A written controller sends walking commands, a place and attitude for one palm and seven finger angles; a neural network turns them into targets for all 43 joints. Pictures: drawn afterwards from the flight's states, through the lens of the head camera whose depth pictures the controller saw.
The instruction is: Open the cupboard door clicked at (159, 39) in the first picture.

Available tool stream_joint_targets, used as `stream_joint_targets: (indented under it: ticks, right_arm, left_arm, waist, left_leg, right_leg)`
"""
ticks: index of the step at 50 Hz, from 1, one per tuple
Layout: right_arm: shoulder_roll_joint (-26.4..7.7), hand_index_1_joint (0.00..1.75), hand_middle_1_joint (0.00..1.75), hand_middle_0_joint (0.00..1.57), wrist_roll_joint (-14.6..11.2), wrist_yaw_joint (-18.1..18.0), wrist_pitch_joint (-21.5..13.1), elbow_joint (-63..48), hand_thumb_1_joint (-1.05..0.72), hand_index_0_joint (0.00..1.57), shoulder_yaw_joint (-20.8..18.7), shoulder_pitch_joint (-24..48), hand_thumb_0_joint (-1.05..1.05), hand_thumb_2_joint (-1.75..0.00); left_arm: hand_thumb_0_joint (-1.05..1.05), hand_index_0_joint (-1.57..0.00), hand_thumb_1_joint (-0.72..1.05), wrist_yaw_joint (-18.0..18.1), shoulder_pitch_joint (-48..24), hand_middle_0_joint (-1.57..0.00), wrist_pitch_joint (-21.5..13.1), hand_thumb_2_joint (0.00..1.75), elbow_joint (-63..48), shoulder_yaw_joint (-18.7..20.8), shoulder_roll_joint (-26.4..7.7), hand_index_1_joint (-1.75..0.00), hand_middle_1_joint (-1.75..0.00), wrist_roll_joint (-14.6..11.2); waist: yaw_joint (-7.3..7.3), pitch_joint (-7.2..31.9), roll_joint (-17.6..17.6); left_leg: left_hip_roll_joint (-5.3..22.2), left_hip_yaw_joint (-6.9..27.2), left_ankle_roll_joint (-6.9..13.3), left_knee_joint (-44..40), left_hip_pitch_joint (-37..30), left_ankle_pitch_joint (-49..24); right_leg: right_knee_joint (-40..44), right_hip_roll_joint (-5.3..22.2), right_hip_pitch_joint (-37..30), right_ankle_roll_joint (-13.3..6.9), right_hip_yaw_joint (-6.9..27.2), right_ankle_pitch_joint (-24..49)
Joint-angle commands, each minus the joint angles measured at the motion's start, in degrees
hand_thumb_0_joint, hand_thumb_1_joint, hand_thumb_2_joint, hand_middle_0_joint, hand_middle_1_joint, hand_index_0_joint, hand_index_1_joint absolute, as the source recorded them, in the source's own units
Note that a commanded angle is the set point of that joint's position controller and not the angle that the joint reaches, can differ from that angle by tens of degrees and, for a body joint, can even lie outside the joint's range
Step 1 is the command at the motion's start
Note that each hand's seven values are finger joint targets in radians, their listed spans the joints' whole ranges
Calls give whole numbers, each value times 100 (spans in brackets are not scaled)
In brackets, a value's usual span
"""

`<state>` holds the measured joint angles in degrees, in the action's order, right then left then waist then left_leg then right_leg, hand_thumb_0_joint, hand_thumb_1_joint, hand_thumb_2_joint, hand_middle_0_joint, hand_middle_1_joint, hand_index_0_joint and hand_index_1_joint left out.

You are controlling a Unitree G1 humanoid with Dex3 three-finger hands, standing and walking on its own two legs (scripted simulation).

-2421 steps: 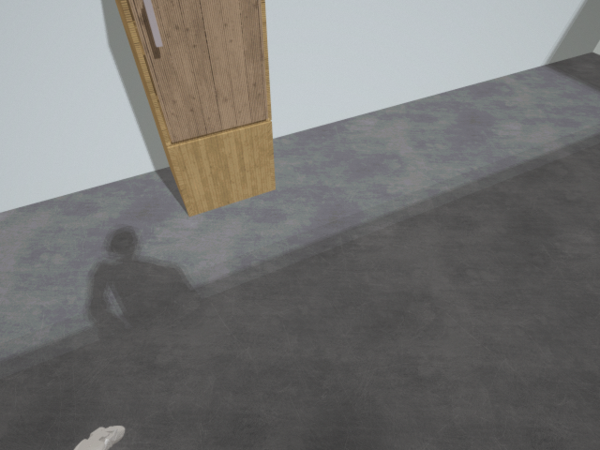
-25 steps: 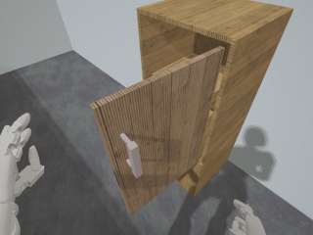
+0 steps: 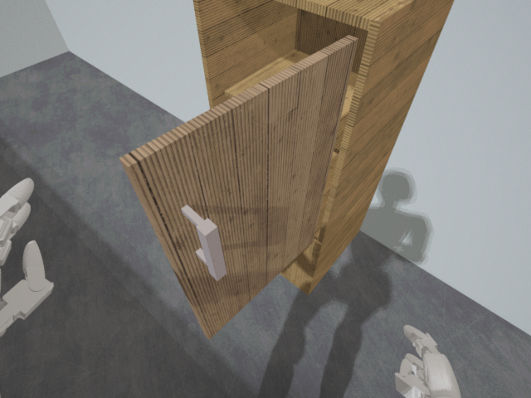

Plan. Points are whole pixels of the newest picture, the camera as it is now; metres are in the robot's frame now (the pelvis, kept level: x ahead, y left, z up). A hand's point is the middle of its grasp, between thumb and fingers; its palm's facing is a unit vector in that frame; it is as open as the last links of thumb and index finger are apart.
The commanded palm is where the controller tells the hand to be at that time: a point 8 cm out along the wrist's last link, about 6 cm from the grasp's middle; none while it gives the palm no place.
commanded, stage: step back with the hand held close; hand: left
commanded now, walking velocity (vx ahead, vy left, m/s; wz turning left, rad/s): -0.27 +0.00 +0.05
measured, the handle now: (204, 244) +0.31 +0.11 +0.08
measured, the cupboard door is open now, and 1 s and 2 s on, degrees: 85 85 85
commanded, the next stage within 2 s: stop stepping back and stand still in 0.68 s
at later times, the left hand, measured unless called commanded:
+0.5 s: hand (6, 370) +0.12 +0.24 +0.16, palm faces +0.41 -0.78 -0.47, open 7.4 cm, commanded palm +0.05 +0.29 +0.18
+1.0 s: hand out of the picture -0.03 +0.23 +0.16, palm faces +0.38 -0.78 -0.49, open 7.4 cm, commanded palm -0.09 +0.27 +0.18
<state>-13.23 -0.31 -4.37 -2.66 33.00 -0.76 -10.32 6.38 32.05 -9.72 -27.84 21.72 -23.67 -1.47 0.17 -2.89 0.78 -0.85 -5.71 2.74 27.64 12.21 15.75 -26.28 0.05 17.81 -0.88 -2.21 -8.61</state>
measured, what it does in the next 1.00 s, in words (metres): walks backwards: right foot, then left foot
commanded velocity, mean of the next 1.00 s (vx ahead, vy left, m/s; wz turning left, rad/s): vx -0.17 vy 0.01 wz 0.01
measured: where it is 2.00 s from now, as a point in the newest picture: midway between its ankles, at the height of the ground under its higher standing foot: outside the picture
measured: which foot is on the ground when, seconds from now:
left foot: down 0.00-0.40, up 0.42-0.60, down 0.62-0.92, up 0.94-1.00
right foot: down 0.00-0.16, up 0.18-0.28, down 0.30-0.64, up 0.66-0.90, down 0.92-1.00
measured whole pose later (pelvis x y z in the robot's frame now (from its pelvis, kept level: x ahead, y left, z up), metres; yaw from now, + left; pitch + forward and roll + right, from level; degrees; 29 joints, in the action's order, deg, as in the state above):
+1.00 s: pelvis -0.23 -0.03 +0.00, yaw +0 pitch +1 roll +0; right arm -9.5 -0.2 -3.3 -6.2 36.7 1.4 -11.0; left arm 7.7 32.1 -8.6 -30.8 23.0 -23.3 -2.2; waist -1.1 -1.8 -1.0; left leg 1.1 -0.1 -0.9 43.7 27.7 16.7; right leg -28.2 -1.1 11.9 -2.5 -2.4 -17.6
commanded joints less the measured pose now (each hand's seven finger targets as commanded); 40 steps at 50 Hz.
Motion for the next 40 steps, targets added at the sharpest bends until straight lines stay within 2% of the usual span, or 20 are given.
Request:
stream_joint_targets:
  ticks: [1,5,9,10,13,16,18,19,20,21,24,29,30,31,32,33,34,35,37,40]
  right_arm:
    - [-617,30,30,20,-6,-62,-251,-1032,-90,20,-251,486,0,-90]
    - [-667,30,30,20,45,-91,-285,-1107,-90,20,-275,466,0,-90]
    - [-736,30,30,20,259,-168,-425,-1059,-90,20,-350,348,0,-90]
    - [-693,30,30,20,299,-183,-483,-993,-90,20,-348,281,0,-90]
    - [-640,30,30,20,286,-157,-629,-811,-90,20,-356,50,0,-90]
    - [-660,30,30,20,217,-113,-679,-681,-90,20,-284,215,0,-90]
    - [-560,30,30,20,43,-53,-587,-684,-90,20,-241,287,0,-90]
    - [-457,30,30,20,-7,-59,-536,-707,-90,20,-230,345,0,-90]
    - [-453,30,30,20,-36,-62,-517,-757,-90,20,-265,350,0,-90]
    - [-396,30,30,20,-53,-38,-502,-832,-90,20,-235,370,0,-90]
    - [-282,30,30,20,-26,9,-402,-909,-90,20,-146,575,0,-90]
    - [-321,30,30,20,-13,-98,-310,-868,-90,20,-118,594,0,-90]
    - [-399,30,30,20,-4,-105,-318,-860,-90,20,-156,481,0,-90]
    - [-515,30,30,20,4,-91,-333,-935,-90,20,-235,500,0,-90]
    - [-562,30,30,20,-11,-41,-384,-964,-90,20,-302,408,0,-90]
    - [-553,30,30,20,-27,15,-457,-965,-90,20,-356,322,0,-90]
    - [-492,30,30,20,53,21,-547,-909,-90,20,-332,438,0,-90]
    - [-513,30,30,20,123,42,-614,-902,-90,20,-298,417,0,-90]
    - [-561,30,30,20,130,51,-740,-719,-90,20,-322,294,0,-90]
    - [-629,30,30,20,35,75,-878,-631,-90,20,-348,202,0,-90]
  left_arm:
    - [0,-20,90,263,25,-20,-369,90,-1181,1090,-1041,-30,-30,-48]
    - [0,-20,90,293,66,-20,-419,90,-1324,1085,-955,-30,-30,47]
    - [0,-20,90,439,-120,-20,-451,90,-1381,987,-774,-30,-30,207]
    - [0,-20,90,480,-222,-20,-486,90,-1314,942,-739,-30,-30,232]
    - [0,-20,90,543,-105,-20,-515,90,-1233,809,-615,-30,-30,174]
    - [0,-20,90,498,-439,-20,-515,90,-1403,695,-699,-30,-30,120]
    - [0,-20,90,379,-754,-20,-579,90,-1305,811,-963,-30,-30,26]
    - [0,-20,90,388,-886,-20,-540,90,-1380,749,-955,-30,-30,1]
    - [0,-20,90,374,-735,-20,-465,90,-1242,833,-998,-30,-30,-11]
    - [0,-20,90,340,-579,-20,-438,90,-1217,831,-976,-30,-30,-7]
    - [0,-20,90,258,-203,-20,-408,90,-1086,960,-1001,-30,-30,21]
    - [0,-20,90,295,88,-20,-448,90,-1308,1117,-1123,-30,-30,13]
    - [0,-20,90,308,83,-20,-485,90,-1464,1205,-1238,-30,-30,11]
    - [0,-20,90,308,75,-20,-535,90,-1635,1250,-1272,-30,-30,12]
    - [0,-20,90,286,146,-20,-575,90,-1748,1295,-1286,-30,-30,-12]
    - [0,-20,90,273,290,-20,-584,90,-1722,1329,-1288,-30,-30,-40]
    - [0,-20,90,252,462,-20,-573,90,-1665,1344,-1249,-30,-30,-90]
    - [0,-20,90,222,245,-20,-625,90,-1969,1225,-1189,-30,-30,-59]
    - [0,-20,90,238,46,-20,-638,90,-1860,1050,-957,-30,-30,-57]
    - [0,-20,90,295,-10,-20,-450,90,-1620,801,-787,-30,-30,-34]
  waist:
    - [-92,1173,30]
    - [-127,981,462]
    - [-76,567,970]
    - [-3,443,869]
    - [50,638,623]
    - [78,868,698]
    - [115,1291,-208]
    - [100,1505,-576]
    - [16,1477,-1103]
    - [-59,1392,-1191]
    - [-100,978,-761]
    - [-38,1030,-193]
    - [-40,1239,66]
    - [-119,1464,676]
    - [-159,1676,917]
    - [-145,1769,997]
    - [-144,1653,1522]
    - [-109,1447,1523]
    - [-71,1008,1096]
    - [-12,1019,923]
  left_leg:
    - [688,968,-49,-393,563,-1548]
    - [964,1227,99,-802,1312,-1064]
    - [1541,1637,377,-1347,2149,-448]
    - [1649,1719,519,-1380,2300,-250]
    - [1505,1635,479,-796,966,-1640]
    - [1294,1525,194,-367,113,-2134]
    - [746,865,-103,397,-68,-1937]
    - [458,558,-209,911,-5,-1444]
    - [195,539,-233,1454,444,-239]
    - [47,586,-221,1885,917,661]
    - [157,633,-266,2012,1236,832]
    - [274,402,-289,-80,447,-481]
    - [498,534,-233,-595,105,-1564]
    - [1053,1120,-42,-669,-83,-2941]
    - [1446,1351,127,-550,-330,-3937]
    - [1619,1245,275,-395,-498,-4529]
    - [1745,1445,415,-523,-413,-4926]
    - [1942,1551,523,-757,-109,-4679]
    - [1952,1414,651,-910,258,-3779]
    - [1651,1202,472,-914,-209,-2882]
  right_leg:
    - [-359,585,-1116,-48,812,2031]
    - [-970,315,-1323,69,589,1302]
    - [-2065,-61,-1201,151,311,-840]
    - [-2316,-79,-1123,154,329,-1174]
    - [-1345,-39,-406,118,271,-1511]
    - [-107,132,-330,39,471,-438]
    - [116,873,-538,-274,1397,2483]
    - [130,1344,-689,-404,1791,3830]
    - [167,1498,-910,-499,1896,4459]
    - [209,1646,-1058,-614,1922,4518]
    - [229,1657,-843,-749,1651,3920]
    - [-160,1076,-892,-307,1076,3714]
    - [-443,790,-866,-86,940,3262]
    - [-746,348,-729,137,728,2160]
    - [-1065,88,-510,202,554,602]
    - [-1342,-46,-270,197,437,-122]
    - [-1761,-88,-7,170,358,-832]
    - [-2292,-110,25,178,320,-1525]
    - [-2604,-118,129,190,401,-1792]
    - [-1944,-93,139,268,142,-1717]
